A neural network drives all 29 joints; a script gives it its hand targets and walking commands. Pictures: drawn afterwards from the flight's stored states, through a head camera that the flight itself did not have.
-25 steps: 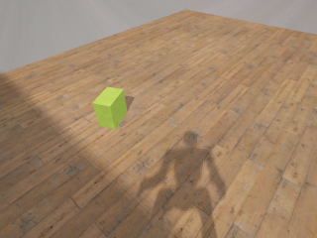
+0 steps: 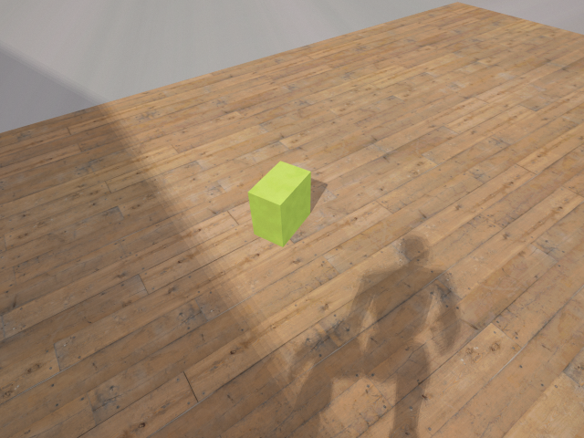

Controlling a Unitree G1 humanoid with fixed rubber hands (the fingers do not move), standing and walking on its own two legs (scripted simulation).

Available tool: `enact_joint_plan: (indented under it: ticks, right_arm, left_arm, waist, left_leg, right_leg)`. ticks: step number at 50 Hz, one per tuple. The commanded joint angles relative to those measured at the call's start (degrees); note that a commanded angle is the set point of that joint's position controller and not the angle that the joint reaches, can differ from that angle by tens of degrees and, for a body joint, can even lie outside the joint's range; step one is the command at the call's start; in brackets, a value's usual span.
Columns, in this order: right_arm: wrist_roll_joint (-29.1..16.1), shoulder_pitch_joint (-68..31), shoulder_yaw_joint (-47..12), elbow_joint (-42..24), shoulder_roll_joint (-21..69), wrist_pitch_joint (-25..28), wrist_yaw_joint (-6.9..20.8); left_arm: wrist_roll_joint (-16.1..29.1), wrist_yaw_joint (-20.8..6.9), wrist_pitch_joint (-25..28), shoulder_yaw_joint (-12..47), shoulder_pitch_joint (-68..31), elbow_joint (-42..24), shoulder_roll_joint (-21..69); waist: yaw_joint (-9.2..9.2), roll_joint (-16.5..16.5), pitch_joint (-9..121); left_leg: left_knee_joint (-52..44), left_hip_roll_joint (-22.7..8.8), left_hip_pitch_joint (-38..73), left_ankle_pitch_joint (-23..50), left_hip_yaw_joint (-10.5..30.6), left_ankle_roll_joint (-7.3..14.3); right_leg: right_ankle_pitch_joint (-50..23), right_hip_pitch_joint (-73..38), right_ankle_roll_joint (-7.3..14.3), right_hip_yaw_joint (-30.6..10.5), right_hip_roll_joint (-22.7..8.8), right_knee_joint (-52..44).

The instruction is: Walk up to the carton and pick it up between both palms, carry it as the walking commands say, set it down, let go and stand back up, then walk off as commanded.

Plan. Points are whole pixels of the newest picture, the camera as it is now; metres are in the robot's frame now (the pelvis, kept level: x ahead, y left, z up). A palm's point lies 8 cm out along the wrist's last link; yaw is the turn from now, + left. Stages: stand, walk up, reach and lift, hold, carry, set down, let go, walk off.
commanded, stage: walk up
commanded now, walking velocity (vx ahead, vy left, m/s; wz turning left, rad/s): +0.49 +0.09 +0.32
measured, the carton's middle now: (281, 203) +1.24 +0.14 -0.63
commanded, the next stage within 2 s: none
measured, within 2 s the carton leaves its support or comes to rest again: neither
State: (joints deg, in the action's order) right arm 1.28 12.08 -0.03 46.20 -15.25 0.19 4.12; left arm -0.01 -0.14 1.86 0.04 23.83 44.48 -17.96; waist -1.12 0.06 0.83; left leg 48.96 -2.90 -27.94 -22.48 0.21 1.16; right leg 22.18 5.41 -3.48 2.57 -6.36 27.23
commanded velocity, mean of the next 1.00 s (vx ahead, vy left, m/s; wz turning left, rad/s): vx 0.50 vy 0.06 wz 0.10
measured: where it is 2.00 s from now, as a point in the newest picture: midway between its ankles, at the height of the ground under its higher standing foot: (271, 310)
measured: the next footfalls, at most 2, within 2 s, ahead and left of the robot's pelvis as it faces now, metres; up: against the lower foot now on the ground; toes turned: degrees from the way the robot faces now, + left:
left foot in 0.06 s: +0.15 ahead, +0.14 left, +0.00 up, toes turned +4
right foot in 0.54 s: +0.42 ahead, -0.11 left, +0.00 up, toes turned +2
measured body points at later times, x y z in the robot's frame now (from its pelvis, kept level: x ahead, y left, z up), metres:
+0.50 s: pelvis +0.25 +0.03 +0.01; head +0.28 +0.04 +0.45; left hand +0.37 +0.31 -0.10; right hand +0.27 -0.23 -0.12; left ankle +0.11 +0.14 -0.73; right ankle +0.37 -0.11 -0.71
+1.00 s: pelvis +0.48 +0.11 -0.02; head +0.48 +0.13 +0.43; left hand +0.49 +0.38 -0.15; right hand +0.61 -0.14 -0.13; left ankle +0.55 +0.22 -0.73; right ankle +0.38 -0.08 -0.69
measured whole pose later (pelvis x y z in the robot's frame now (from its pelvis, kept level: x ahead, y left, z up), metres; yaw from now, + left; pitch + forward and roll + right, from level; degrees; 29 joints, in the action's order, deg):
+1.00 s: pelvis +0.48 +0.11 -0.02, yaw +7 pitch +0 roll -2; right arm 1.7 13.3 0.0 48.5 -14.9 1.9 3.5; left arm 0.0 -1.0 1.4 0.1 20.6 46.1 -17.2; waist -0.5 0.4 0.2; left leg 41.0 -4.9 -27.2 -13.0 -4.8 1.0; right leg 29.2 13.3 -2.8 3.4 -5.8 53.1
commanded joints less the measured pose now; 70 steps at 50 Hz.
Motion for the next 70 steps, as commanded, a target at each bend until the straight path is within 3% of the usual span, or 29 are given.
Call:
enact_joint_plan:
  ticks: [1, 2, 3, 4, 5, 10, 11, 16, 20, 23, 25, 26, 27, 28, 29, 30, 32, 36, 42, 45, 47, 49, 52, 53, 58, 63, 66, 68, 70]
  right_arm:
    - [0.12, 13.96, 3.76, 1.22, -8.52, 1.47, -0.54]
    - [0.3, 19.4, 4.98, 2.35, -12.27, 2.08, -1.25]
    - [0.4, 25.99, 6.34, 3.4, -19.15, 2.7, -1.67]
    - [-0.29, 27.14, 7.2, 3.83, -20.2, 2.55, -2.55]
    - [-0.66, 22.48, 6.48, 2.3, -17.02, 2.25, -2.86]
    - [-0.03, 12.52, 4.06, -0.35, -9.76, 4.39, -3.38]
    - [0.0, 14.71, 3.43, 0.0, -7.97, 4.65, -3.28]
    - [0.06, 17.31, 4.22, 1.24, -8.78, 4.15, -3.25]
    - [0.05, 12.46, 4.39, -0.11, -8.86, 3.36, -3.43]
    - [-0.06, 13.64, 5.69, 1.9, -12.37, 3.21, -4.06]
    - [-0.18, 14.47, 4.96, 1.95, -10.91, 3.09, -3.97]
    - [-0.25, 14.94, 4.16, 0.48, -8.94, 3.57, -3.72]
    - [-0.26, 13.43, 3.01, -1.87, -4.64, 4.05, -3.42]
    - [0.23, 7.99, 3.15, -2.36, -5.71, 3.62, -3.55]
    - [-0.16, 6.24, 3.74, -1.63, -5.98, 2.68, -3.21]
    - [-0.05, 6.88, 3.48, -1.12, -5.0, 2.25, -2.92]
    - [0.72, 6.48, 3.08, -0.05, -4.01, 1.27, -1.64]
    - [0.67, -2.5, 1.91, -1.75, -3.14, -0.13, 0.21]
    - [0.09, -2.41, 1.03, -1.95, -2.52, 0.35, 1.32]
    - [0.12, 12.27, 3.67, 4.48, -7.5, 2.55, -0.68]
    - [1.17, 25.32, 6.97, 6.42, -18.23, 3.54, -2.32]
    - [0.1, 15.99, 5.64, 4.53, -14.32, 2.49, -2.6]
    - [0.08, 8.58, 4.3, 2.03, -8.91, 4.45, -2.88]
    - [0.33, 11.04, 3.69, 2.55, -7.46, 4.93, -2.8]
    - [0.26, 12.03, 4.59, 1.82, -7.17, 4.7, -3.32]
    - [0.08, 11.99, 4.83, 2.25, -7.46, 3.9, -3.42]
    - [0.2, 13.09, 5.59, 3.43, -8.49, 2.71, -3.55]
    - [-0.01, 11.39, 5.37, 3.23, -9.61, 2.3, -3.85]
    - [0.0, 10.35, 4.0, 1.22, -6.23, 2.86, -3.56]
  left_arm:
    - [-1.11, -0.36, 0.72, -5.71, -8.13, -3.05, -10.05]
    - [-1.03, -0.27, 0.98, -4.77, -7.31, -3.55, -8.18]
    - [-0.83, -0.87, 1.01, -4.29, -10.64, -7.77, -3.52]
    - [-1.34, -0.62, 0.59, -3.87, -12.86, -8.63, -3.1]
    - [-1.48, -0.73, 0.25, -4.32, -13.05, -7.46, -3.03]
    - [-1.88, -2.49, -1.1, -3.55, -12.06, -3.41, -1.87]
    - [-1.94, -2.21, -0.98, -3.56, -13.61, -3.13, -1.29]
    - [-1.58, -3.7, -2.1, -2.68, -21.39, -3.81, -0.16]
    - [-1.14, -3.5, -1.26, -2.78, -25.33, -4.7, -0.92]
    - [-1.32, -2.5, -0.14, -2.32, -19.45, -3.12, -1.58]
    - [-1.76, -1.54, 1.37, -3.61, -6.67, 1.89, -4.04]
    - [-2.28, -0.51, 2.29, -5.79, 3.49, 4.27, -8.93]
    - [-2.34, -0.1, 1.77, -7.27, 9.26, 5.68, -14.76]
    - [-2.64, 0.29, 1.33, -5.74, 11.76, 6.96, -15.31]
    - [-1.77, 0.9, 1.56, -5.11, 8.57, 6.15, -12.88]
    - [-1.4, 0.98, 1.65, -4.76, 4.21, 4.94, -10.18]
    - [-1.16, 0.64, 1.87, -4.8, -3.1, 2.3, -5.95]
    - [-1.74, 0.43, 1.96, -5.08, -0.05, -0.01, -5.92]
    - [-2.11, -0.01, 0.99, -5.64, -5.59, -0.24, -8.52]
    - [-1.74, -0.7, 1.06, -4.93, -3.91, -0.87, -6.36]
    - [-1.58, -1.25, 0.97, -3.96, -5.86, -4.77, -1.09]
    - [-1.99, -1.5, -0.3, -4.42, -10.62, -5.15, -2.6]
    - [-2.02, -2.02, 0.28, -2.78, -5.97, -1.57, -0.4]
    - [-1.99, -2.12, -0.61, -3.64, -5.09, 1.76, -0.43]
    - [-1.48, -3.06, -2.48, -2.43, -14.12, 0.43, 0.34]
    - [-1.25, -3.3, -1.87, -2.11, -18.91, -1.66, 1.12]
    - [-1.47, -2.43, -0.63, -1.73, -17.84, -1.46, 1.12]
    - [-1.64, -1.53, 0.28, -1.9, -11.29, 1.28, 0.3]
    - [-2.22, -0.28, 1.48, -4.71, 1.41, 5.75, -5.68]
  waist:
    - [8.08, 3.22, 4.99]
    - [10.64, -6.39, 5.38]
    - [11.5, -27.93, 3.67]
    - [9.46, -19.86, 0.76]
    - [7.59, -5.66, -2.05]
    - [3.11, -4.7, -5.64]
    - [3.97, -2.1, -4.56]
    - [5.19, -11.17, -8.14]
    - [5.2, -12.32, -6.13]
    - [4.0, -11.54, 1.71]
    - [-0.66, 1.67, 10.13]
    - [-4.75, 11.8, 16.9]
    - [-6.81, 25.46, 17.99]
    - [-5.51, 12.36, 10.01]
    - [-3.24, 1.65, 5.86]
    - [-1.58, 0.24, 1.05]
    - [-0.44, 9.68, 1.55]
    - [-1.94, 5.42, -2.37]
    - [1.77, 13.72, -6.96]
    - [6.46, -0.07, 5.37]
    - [9.84, -28.16, 5.71]
    - [5.78, -15.99, -4.25]
    - [2.65, -10.22, -0.97]
    - [2.18, -4.08, -0.69]
    - [2.19, -5.07, -3.42]
    - [4.63, -14.84, -5.73]
    - [5.05, -11.61, -1.87]
    - [1.68, -7.96, 2.83]
    - [-2.86, 4.45, 11.42]
  left_leg:
    - [-13.09, 5.84, 20.87, 7.27, -10.95, 0.35]
    - [-18.59, 1.12, 27.29, 2.83, 2.01, 3.33]
    - [-32.25, -15.2, 31.92, 4.21, 34.46, 7.2]
    - [-38.32, -20.63, 29.86, -1.88, 43.45, 10.28]
    - [-38.36, -18.05, 26.32, -9.95, 43.56, 6.52]
    - [-35.56, -12.29, 17.27, 11.31, 23.69, 5.61]
    - [-34.75, -12.19, 21.09, 17.62, 22.48, 5.86]
    - [-37.77, -9.06, 20.88, 21.92, 16.43, 4.66]
    - [-40.55, -5.71, 17.76, 12.05, 9.13, 6.11]
    - [-29.3, -8.37, 27.53, 31.28, 7.88, 5.85]
    - [-9.73, -4.91, 21.38, 36.27, 5.55, 3.31]
    - [6.54, -0.95, 6.68, 25.69, 2.97, 0.44]
    - [23.04, 6.4, -10.92, -5.47, -1.47, -2.21]
    - [26.48, 3.35, -16.04, -9.69, 1.98, -1.79]
    - [30.69, 1.31, -14.46, -2.4, 4.71, -1.94]
    - [26.47, -1.38, -12.52, 1.28, 4.26, -2.26]
    - [19.66, -2.43, -7.66, 4.61, 2.66, -1.94]
    - [11.65, -3.89, -9.69, 7.79, -1.35, -3.63]
    - [-11.28, -2.74, 3.47, 12.02, -6.79, -4.51]
    - [-15.54, 1.18, 25.16, 8.88, -9.01, -2.01]
    - [-38.06, -20.98, 33.09, -14.04, 33.05, 3.86]
    - [-43.81, -17.02, 18.89, -24.83, 34.11, 3.75]
    - [-36.91, -13.1, 21.07, 5.3, 17.19, 3.82]
    - [-35.79, -15.69, 20.83, 14.38, 19.25, 3.26]
    - [-37.91, -13.7, 18.94, 14.87, 9.5, 3.1]
    - [-39.65, -10.58, 23.62, 11.29, 2.88, 4.24]
    - [-33.29, -9.68, 26.75, 30.15, 0.18, 6.42]
    - [-26.02, -8.56, 25.53, 29.92, 0.32, 5.4]
    - [-8.6, -3.41, 12.29, 22.24, -4.99, 0.69]
  right_leg:
    - [-22.75, 7.12, 3.78, 6.85, -6.09, 9.74]
    - [-18.43, 16.55, 2.58, 7.6, -2.19, 26.41]
    - [12.22, 33.71, 0.3, 4.8, 6.81, 41.94]
    - [14.33, 37.36, 1.8, -0.87, 4.32, 46.52]
    - [8.32, 36.89, 3.35, -5.29, 1.98, 47.34]
    - [-6.4, 30.38, 1.39, -4.21, -1.96, 38.39]
    - [-7.65, 32.58, 0.91, -4.0, -1.65, 37.93]
    - [-13.2, 33.21, -1.32, 0.04, 0.48, 27.41]
    - [-12.89, 19.62, -1.14, 3.42, 1.97, 12.68]
    - [-9.19, 14.32, 0.57, 4.43, 2.82, 4.67]
    - [-13.2, -2.65, 3.26, 5.07, 3.15, -0.78]
    - [-15.33, -17.69, 5.89, -7.9, -7.56, -1.05]
    - [-22.03, -25.8, 12.21, -30.27, -21.92, -5.53]
    - [-25.15, -21.39, 13.55, -38.87, -26.06, -8.25]
    - [-26.67, -12.64, 12.16, -33.97, -24.55, -8.57]
    - [-27.28, -6.16, 9.5, -26.83, -21.26, -9.0]
    - [-28.44, -3.22, 6.58, -11.56, -13.49, -8.99]
    - [-18.92, 1.5, 9.64, -9.5, -15.5, -14.36]
    - [-1.52, 10.99, 7.66, -0.68, -11.26, -14.87]
    - [-4.15, 11.67, 6.97, 3.19, -3.56, 8.12]
    - [12.57, 32.98, 3.42, 0.1, 6.28, 41.88]
    - [4.84, 32.29, 5.34, -4.87, 2.1, 45.1]
    - [-2.41, 26.95, 2.93, -2.36, -0.06, 38.49]
    - [-3.62, 27.18, 2.28, -3.2, -0.75, 40.7]
    - [-10.62, 28.01, 0.88, -1.38, -0.98, 35.18]
    - [-12.56, 25.93, 0.33, 2.29, 0.4, 18.53]
    - [-3.86, 18.69, -0.02, 7.32, 4.53, 6.53]
    - [-10.97, 9.45, 1.38, 7.13, 5.06, -2.33]
    - [-18.22, -9.18, 4.88, -2.22, -4.36, 0.52]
